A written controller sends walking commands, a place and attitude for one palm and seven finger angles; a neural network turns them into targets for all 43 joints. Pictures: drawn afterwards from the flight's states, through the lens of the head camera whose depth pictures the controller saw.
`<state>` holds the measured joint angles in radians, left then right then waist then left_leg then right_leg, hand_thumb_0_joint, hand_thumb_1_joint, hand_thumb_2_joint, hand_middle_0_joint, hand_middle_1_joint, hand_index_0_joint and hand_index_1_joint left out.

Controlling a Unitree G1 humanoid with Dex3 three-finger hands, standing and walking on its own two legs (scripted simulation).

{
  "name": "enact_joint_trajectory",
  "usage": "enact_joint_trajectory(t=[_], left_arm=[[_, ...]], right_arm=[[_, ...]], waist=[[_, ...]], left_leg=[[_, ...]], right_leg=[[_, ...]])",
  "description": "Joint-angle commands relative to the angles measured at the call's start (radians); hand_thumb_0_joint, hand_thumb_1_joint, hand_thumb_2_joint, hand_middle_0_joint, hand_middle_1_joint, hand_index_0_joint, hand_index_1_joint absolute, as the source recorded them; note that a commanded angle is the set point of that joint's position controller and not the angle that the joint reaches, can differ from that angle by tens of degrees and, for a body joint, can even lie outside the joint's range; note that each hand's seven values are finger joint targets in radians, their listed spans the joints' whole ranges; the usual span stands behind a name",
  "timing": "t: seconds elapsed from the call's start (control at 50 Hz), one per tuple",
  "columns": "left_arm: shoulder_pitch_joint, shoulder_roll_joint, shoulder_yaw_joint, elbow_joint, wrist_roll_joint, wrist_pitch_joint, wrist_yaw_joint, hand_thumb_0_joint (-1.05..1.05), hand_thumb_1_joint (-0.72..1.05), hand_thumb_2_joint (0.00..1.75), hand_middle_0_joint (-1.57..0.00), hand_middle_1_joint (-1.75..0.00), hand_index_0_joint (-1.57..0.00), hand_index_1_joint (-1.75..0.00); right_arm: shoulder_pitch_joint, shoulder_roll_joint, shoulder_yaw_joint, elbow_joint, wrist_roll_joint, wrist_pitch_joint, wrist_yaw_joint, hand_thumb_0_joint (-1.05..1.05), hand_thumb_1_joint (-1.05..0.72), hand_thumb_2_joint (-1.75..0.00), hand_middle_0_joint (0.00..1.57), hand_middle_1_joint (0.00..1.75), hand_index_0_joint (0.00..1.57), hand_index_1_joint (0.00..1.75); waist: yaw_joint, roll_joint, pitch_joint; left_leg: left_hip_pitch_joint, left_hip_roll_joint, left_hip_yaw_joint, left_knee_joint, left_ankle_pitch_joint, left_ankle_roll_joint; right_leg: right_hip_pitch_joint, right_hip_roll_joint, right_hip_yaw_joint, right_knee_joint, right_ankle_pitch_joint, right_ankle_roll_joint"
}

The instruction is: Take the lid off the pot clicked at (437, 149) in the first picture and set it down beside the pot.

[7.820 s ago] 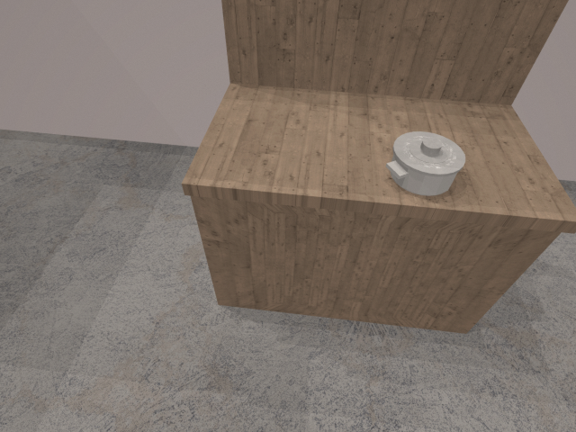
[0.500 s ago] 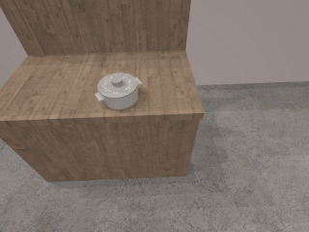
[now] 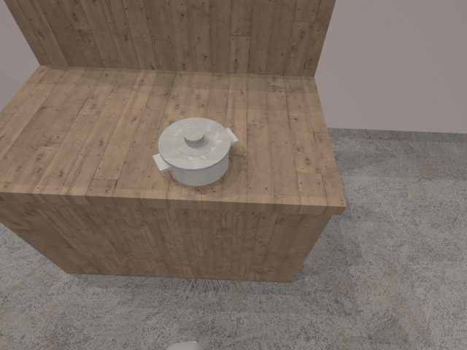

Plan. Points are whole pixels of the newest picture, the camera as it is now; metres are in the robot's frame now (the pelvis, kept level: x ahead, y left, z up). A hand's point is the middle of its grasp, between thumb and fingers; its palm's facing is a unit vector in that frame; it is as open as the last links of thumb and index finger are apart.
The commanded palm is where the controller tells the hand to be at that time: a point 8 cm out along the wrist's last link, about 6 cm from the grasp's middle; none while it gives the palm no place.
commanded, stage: come to a stop and stand still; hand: left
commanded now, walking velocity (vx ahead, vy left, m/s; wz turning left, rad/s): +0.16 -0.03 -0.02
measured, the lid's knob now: (194, 136) +0.54 +0.15 +0.01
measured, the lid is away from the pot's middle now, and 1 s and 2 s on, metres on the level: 0.00 0.00 0.00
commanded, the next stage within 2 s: look again from close up in 0.98 s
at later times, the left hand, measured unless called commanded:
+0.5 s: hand (155, 346) +0.14 +0.16 -0.15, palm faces +0.01 -0.97 -0.24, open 7.4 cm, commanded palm none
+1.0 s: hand out of the picture +0.06 +0.20 -0.15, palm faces +0.00 -0.96 -0.28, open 7.4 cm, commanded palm none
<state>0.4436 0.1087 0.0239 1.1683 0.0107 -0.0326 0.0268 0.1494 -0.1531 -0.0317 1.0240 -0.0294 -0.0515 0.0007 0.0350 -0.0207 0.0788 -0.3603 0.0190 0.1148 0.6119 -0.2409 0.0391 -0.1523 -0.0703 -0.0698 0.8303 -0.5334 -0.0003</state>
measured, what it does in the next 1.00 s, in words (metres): steps on the spot: right foot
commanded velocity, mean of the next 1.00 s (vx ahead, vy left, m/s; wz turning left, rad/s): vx -0.08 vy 0.01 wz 0.00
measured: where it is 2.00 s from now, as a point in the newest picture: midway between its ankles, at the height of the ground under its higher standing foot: outside the picture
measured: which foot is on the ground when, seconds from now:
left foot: down 0.00-1.00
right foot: up 0.00-0.26, down 0.28-1.00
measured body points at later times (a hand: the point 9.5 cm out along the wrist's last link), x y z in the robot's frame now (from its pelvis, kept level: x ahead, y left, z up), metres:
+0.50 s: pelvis +0.07 -0.02 +0.01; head +0.10 -0.03 +0.46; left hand +0.14 +0.21 -0.13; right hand +0.08 -0.24 -0.16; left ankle +0.03 +0.11 -0.72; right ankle +0.11 -0.12 -0.72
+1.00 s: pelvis +0.04 +0.01 +0.01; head +0.04 -0.02 +0.46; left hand +0.06 +0.25 -0.13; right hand +0.07 -0.22 -0.15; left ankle +0.03 +0.11 -0.72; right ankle +0.09 -0.13 -0.72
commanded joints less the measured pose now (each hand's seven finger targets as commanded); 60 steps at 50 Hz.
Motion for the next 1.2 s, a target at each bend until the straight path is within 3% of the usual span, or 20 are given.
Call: enact_joint_trajectory(t=[0.0, 0.08, 0.16, 0.24, 0.28, 0.32, 0.4, 0.46, 0.52, 0.56, 0.58, 0.6, 0.62, 0.64, 0.66, 0.68, 0.72, 0.8, 0.96, 1.18], left_arm=[[-0.079, 0.087, 0.027, -0.110, 0.004, -0.016, 0.000, 0.00, 0.90, 0.90, -0.20, -0.30, -0.20, -0.30], [-0.013, 0.043, 0.022, -0.091, 0.012, 0.020, -0.010, 0.00, 0.90, 0.90, -0.20, -0.30, -0.20, -0.30], [-0.040, 0.040, 0.004, -0.099, 0.010, 0.033, 0.005, 0.00, 0.90, 0.90, -0.20, -0.30, -0.20, -0.30], [-0.051, 0.121, 0.012, -0.099, 0.014, 0.031, 0.012, 0.00, 0.90, 0.90, -0.20, -0.30, -0.20, -0.30], [-0.115, 0.200, 0.017, -0.124, 0.015, 0.020, 0.012, 0.00, 0.90, 0.90, -0.20, -0.30, -0.20, -0.30], [-0.154, 0.231, 0.025, -0.131, 0.007, 0.014, 0.014, 0.00, 0.90, 0.90, -0.20, -0.30, -0.20, -0.30], [-0.195, 0.238, 0.035, -0.147, 0.005, 0.026, 0.023, 0.00, 0.90, 0.90, -0.20, -0.30, -0.20, -0.30], [-0.216, 0.242, 0.048, -0.153, 0.010, 0.036, 0.026, 0.00, 0.90, 0.90, -0.20, -0.30, -0.20, -0.30], [-0.249, 0.236, 0.056, -0.166, 0.007, 0.047, 0.028, 0.00, 0.90, 0.90, -0.20, -0.30, -0.20, -0.30], [-0.263, 0.183, 0.047, -0.178, 0.003, 0.055, 0.021, 0.00, 0.90, 0.90, -0.20, -0.30, -0.20, -0.30], [-0.287, 0.144, 0.039, -0.188, 0.003, 0.063, 0.019, 0.00, 0.90, 0.90, -0.20, -0.30, -0.20, -0.30], [-0.290, 0.143, 0.038, -0.181, 0.008, 0.069, 0.020, 0.00, 0.90, 0.90, -0.20, -0.30, -0.20, -0.30], [-0.120, 0.163, 0.010, -0.140, -0.011, 0.051, 0.045, 0.00, 0.90, 0.90, -0.20, -0.30, -0.20, -0.30], [-0.164, 0.196, 0.022, -0.181, 0.000, 0.036, 0.034, 0.00, 0.90, 0.90, -0.20, -0.30, -0.20, -0.30], [-0.187, 0.216, 0.024, -0.192, 0.005, 0.025, 0.024, 0.00, 0.90, 0.90, -0.20, -0.30, -0.20, -0.30], [-0.212, 0.222, 0.018, -0.204, 0.005, 0.022, 0.019, 0.00, 0.90, 0.90, -0.20, -0.30, -0.20, -0.30], [-0.230, 0.217, 0.010, -0.221, 0.009, 0.031, 0.012, 0.00, 0.90, 0.90, -0.20, -0.30, -0.20, -0.30], [-0.176, 0.175, 0.000, -0.222, 0.012, 0.043, 0.005, 0.00, 0.90, 0.90, -0.20, -0.30, -0.20, -0.30], [-0.134, 0.191, -0.002, -0.210, 0.011, 0.024, 0.002, 0.00, 0.90, 0.90, -0.20, -0.30, -0.20, -0.30], [-0.107, 0.167, -0.010, -0.144, 0.004, 0.005, 0.006, 0.00, 0.90, 0.90, -0.20, -0.30, -0.20, -0.30]], right_arm=[[0.220, -0.153, -0.035, 0.015, 0.007, -0.001, -0.035, 0.00, -0.90, -0.90, 0.20, 0.30, 0.20, 0.30], [0.103, -0.091, -0.011, -0.016, 0.008, -0.013, -0.035, 0.00, -0.90, -0.90, 0.20, 0.30, 0.20, 0.30], [0.078, -0.098, -0.001, -0.018, 0.009, 0.006, -0.040, 0.00, -0.90, -0.90, 0.20, 0.30, 0.20, 0.30], [0.070, -0.098, -0.007, -0.003, 0.018, 0.037, -0.040, 0.00, -0.90, -0.90, 0.20, 0.30, 0.20, 0.30], [0.123, -0.069, -0.007, 0.000, 0.030, 0.048, -0.033, 0.00, -0.90, -0.90, 0.20, 0.30, 0.20, 0.30], [0.163, -0.064, -0.012, 0.017, 0.027, 0.070, -0.033, 0.00, -0.90, -0.90, 0.20, 0.30, 0.20, 0.30], [0.168, -0.076, -0.020, 0.022, 0.024, 0.083, -0.036, 0.00, -0.90, -0.90, 0.20, 0.30, 0.20, 0.30], [0.172, -0.073, -0.024, 0.020, 0.025, 0.088, -0.038, 0.00, -0.90, -0.90, 0.20, 0.30, 0.20, 0.30], [0.224, -0.065, -0.024, 0.030, 0.022, 0.082, -0.037, 0.00, -0.90, -0.90, 0.20, 0.30, 0.20, 0.30], [0.219, -0.101, -0.027, 0.025, 0.014, 0.070, -0.035, 0.00, -0.90, -0.90, 0.20, 0.30, 0.20, 0.30], [0.182, -0.124, -0.025, 0.003, 0.010, 0.062, -0.035, 0.00, -0.90, -0.90, 0.20, 0.30, 0.20, 0.30], [0.146, -0.116, -0.020, -0.002, 0.011, 0.058, -0.041, 0.00, -0.90, -0.90, 0.20, 0.30, 0.20, 0.30], [0.041, -0.197, -0.041, -0.086, 0.031, 0.039, -0.034, 0.00, -0.90, -0.90, 0.20, 0.30, 0.20, 0.30], [0.072, -0.145, -0.034, -0.119, 0.016, 0.047, -0.026, 0.00, -0.90, -0.90, 0.20, 0.30, 0.20, 0.30], [0.096, -0.124, -0.025, -0.134, 0.011, 0.054, -0.024, 0.00, -0.90, -0.90, 0.20, 0.30, 0.20, 0.30], [0.140, -0.094, -0.018, -0.150, 0.015, 0.051, -0.024, 0.00, -0.90, -0.90, 0.20, 0.30, 0.20, 0.30], [0.192, -0.098, -0.013, -0.145, 0.012, 0.045, -0.018, 0.00, -0.90, -0.90, 0.20, 0.30, 0.20, 0.30], [0.161, -0.140, -0.014, -0.162, 0.010, 0.037, -0.016, 0.00, -0.90, -0.90, 0.20, 0.30, 0.20, 0.30], [0.199, -0.123, -0.003, -0.124, 0.013, 0.035, -0.013, 0.00, -0.90, -0.90, 0.20, 0.30, 0.20, 0.30], [0.218, -0.094, 0.015, -0.027, 0.019, 0.017, -0.022, 0.00, -0.90, -0.90, 0.20, 0.30, 0.20, 0.30]], waist=[[-0.091, 0.148, -0.042], [-0.002, 0.131, -0.021], [-0.003, 0.130, -0.041], [0.008, 0.089, -0.024], [-0.036, 0.004, -0.022], [-0.056, -0.159, -0.109], [-0.040, -0.155, -0.129], [-0.030, -0.128, -0.142], [-0.052, -0.111, -0.159], [-0.046, 0.064, -0.143], [-0.043, 0.229, -0.090], [-0.037, 0.246, -0.048], [0.011, 0.246, -0.148], [0.005, 0.183, -0.169], [-0.006, 0.106, -0.184], [-0.037, 0.046, -0.125], [-0.061, 0.058, -0.050], [-0.026, 0.075, 0.034], [-0.043, -0.022, 0.002], [-0.042, 0.004, -0.043]], left_leg=[[0.275, 0.347, -0.387, -0.334, 0.258, 0.207], [0.063, 0.245, -0.176, -0.377, 0.341, 0.146], [0.078, 0.229, -0.133, -0.317, 0.478, 0.128], [0.071, 0.156, -0.114, -0.201, 0.275, 0.035], [0.075, 0.057, -0.093, -0.167, 0.020, -0.033], [0.170, 0.023, -0.056, -0.092, -0.035, -0.062], [0.133, 0.018, -0.067, 0.003, -0.173, -0.076], [0.104, 0.014, -0.076, 0.013, -0.201, -0.080], [0.199, 0.025, -0.067, -0.146, -0.022, -0.075], [0.253, 0.136, -0.169, -0.248, 0.201, -0.023], [0.167, 0.217, -0.258, -0.326, 0.338, 0.028], [0.126, 0.244, -0.274, -0.347, 0.432, 0.078], [0.181, 0.272, -0.177, -0.083, 0.682, 0.058], [0.151, 0.162, -0.129, -0.079, 0.455, 0.022], [0.130, 0.108, -0.118, -0.069, 0.226, -0.013], [0.102, 0.071, -0.117, -0.090, 0.034, -0.028], [0.085, 0.077, -0.155, -0.169, -0.054, -0.013], [-0.038, 0.125, -0.216, -0.308, -0.243, 0.012], [0.076, 0.074, -0.153, -0.273, -0.188, 0.002], [0.163, 0.075, -0.118, -0.243, 0.045, -0.012]], right_leg=[[-0.436, -0.029, 0.070, 0.438, 0.040, -0.023], [-0.258, -0.040, 0.040, 0.205, 0.147, 0.006], [-0.136, -0.009, 0.019, -0.071, 0.222, 0.028], [-0.018, -0.017, 0.055, -0.363, 0.476, 0.023], [-0.051, -0.138, 0.191, -0.384, 0.754, -0.049], [-0.069, -0.205, 0.252, -0.410, 0.895, -0.128], [-0.021, -0.247, 0.248, -0.421, 0.994, -0.183], [0.011, -0.255, 0.246, -0.403, 0.999, -0.206], [-0.049, -0.217, 0.215, -0.359, 0.852, -0.153], [-0.152, -0.075, 0.102, -0.287, 0.537, -0.058], [-0.152, 0.005, 0.018, -0.209, 0.324, 0.000], [-0.159, 0.028, 0.039, -0.096, 0.135, 0.009], [-0.140, -0.040, 0.126, -0.118, 0.203, -0.044], [-0.116, -0.018, 0.078, -0.219, 0.343, -0.045], [-0.100, -0.055, 0.147, -0.261, 0.435, -0.068], [-0.156, -0.105, 0.195, -0.324, 0.346, -0.088], [-0.235, -0.051, 0.176, -0.334, 0.189, -0.066], [-0.182, 0.016, 0.090, -0.294, 0.198, -0.028], [-0.216, -0.024, 0.161, -0.411, 0.152, -0.036], [-0.136, -0.044, 0.149, -0.414, 0.381, -0.037]])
